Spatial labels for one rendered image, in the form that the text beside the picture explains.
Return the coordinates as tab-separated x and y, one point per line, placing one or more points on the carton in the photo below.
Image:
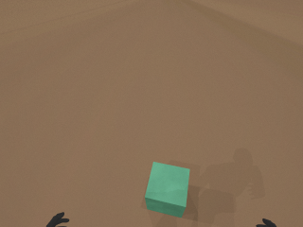
167	189

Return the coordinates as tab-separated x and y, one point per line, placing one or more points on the robot left hand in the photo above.
57	220

